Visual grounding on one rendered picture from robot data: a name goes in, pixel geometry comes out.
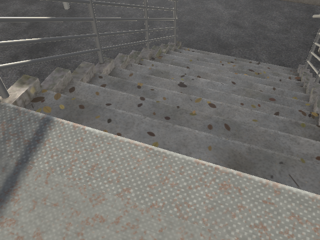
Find stairs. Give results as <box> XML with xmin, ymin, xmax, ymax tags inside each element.
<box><xmin>25</xmin><ymin>47</ymin><xmax>320</xmax><ymax>195</ymax></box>

